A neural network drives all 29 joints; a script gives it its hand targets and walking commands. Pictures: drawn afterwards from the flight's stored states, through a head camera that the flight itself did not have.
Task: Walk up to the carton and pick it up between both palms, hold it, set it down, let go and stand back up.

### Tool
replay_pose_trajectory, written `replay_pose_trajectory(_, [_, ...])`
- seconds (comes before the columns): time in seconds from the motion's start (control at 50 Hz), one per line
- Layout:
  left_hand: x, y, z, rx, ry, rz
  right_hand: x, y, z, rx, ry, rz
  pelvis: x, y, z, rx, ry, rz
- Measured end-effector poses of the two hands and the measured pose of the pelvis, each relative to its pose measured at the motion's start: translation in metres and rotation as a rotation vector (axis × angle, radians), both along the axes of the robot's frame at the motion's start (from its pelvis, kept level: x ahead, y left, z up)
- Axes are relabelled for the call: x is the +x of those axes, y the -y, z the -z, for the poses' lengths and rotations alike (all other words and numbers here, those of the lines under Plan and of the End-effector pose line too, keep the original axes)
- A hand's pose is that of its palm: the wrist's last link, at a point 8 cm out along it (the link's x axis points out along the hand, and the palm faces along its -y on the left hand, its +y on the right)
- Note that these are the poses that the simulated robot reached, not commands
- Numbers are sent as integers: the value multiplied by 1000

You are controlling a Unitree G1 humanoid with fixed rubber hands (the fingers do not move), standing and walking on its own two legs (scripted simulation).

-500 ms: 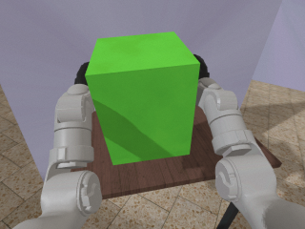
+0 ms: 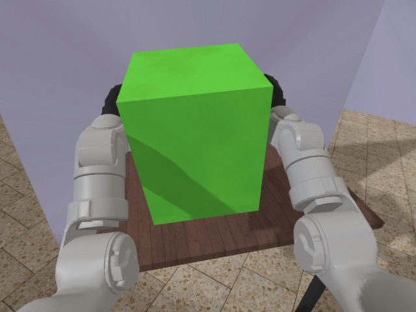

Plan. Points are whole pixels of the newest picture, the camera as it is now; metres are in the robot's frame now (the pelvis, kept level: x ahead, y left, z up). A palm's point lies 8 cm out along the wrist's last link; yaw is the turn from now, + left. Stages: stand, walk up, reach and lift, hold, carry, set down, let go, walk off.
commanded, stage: hold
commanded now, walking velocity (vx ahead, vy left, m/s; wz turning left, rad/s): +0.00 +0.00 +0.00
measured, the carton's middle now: (196, 132) +0.38 +0.01 +0.25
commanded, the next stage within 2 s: set down in 0.58 s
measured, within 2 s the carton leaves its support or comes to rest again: neither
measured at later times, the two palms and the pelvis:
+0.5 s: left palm (113, 124) +0.37 +0.16 +0.27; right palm (273, 114) +0.38 -0.13 +0.29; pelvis +0.00 +0.00 +0.00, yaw +0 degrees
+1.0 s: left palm (119, 114) +0.41 +0.16 +0.27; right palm (272, 112) +0.40 -0.14 +0.28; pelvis +0.01 +0.00 +0.00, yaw +0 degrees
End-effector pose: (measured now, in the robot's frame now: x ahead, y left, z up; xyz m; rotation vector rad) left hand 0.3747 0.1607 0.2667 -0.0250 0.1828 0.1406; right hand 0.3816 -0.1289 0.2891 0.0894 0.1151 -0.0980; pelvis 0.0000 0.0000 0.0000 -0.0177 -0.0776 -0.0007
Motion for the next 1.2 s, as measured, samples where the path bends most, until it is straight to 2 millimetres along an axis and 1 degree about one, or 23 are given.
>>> replay_pose_trajectory(0.62, [0, 0, -1, 0, 3, 0, 0, 0, -1, 0, 2, 0, 0, 0, 0, 0, 0, 0])
replay_pose_trajectory(0.76, [3, 1, -11, 16, 35, 4, 2, 1, -13, -6, 36, 4, 0, 0, 0, 0, 0, 0])
replay_pose_trajectory(0.82, [8, 2, -18, 37, 68, 6, 6, 2, -20, -4, 69, 5, 0, 0, 0, 0, 0, 0])
replay_pose_trajectory(0.88, [15, 2, -22, 49, 90, 18, 11, 3, -21, -4, 94, 9, 2, 0, 0, 0, 4, 0])
replay_pose_trajectory(0.92, [21, 2, -20, 68, 89, 27, 15, 4, -16, -13, 93, 11, 3, 0, 0, -1, 13, -1])
replay_pose_trajectory(0.96, [26, 4, -14, 86, 77, 36, 19, 5, -6, -16, 84, 14, 6, 0, 0, -1, 23, -1])
replay_pose_trajectory(1.04, [36, 4, 2, 98, 45, 44, 28, 7, 20, -3, 68, 20, 9, -1, 0, -1, 37, -1])
replay_pose_trajectory(1.12, [45, 2, 16, 97, 44, 43, 35, 4, 44, 15, 72, 22, 11, -1, 0, -2, 36, -1])
replay_pose_trajectory(1.2, [49, -3, 26, 75, 64, 34, 40, -1, 56, 23, 93, 21, 14, -2, -1, -4, 32, -1])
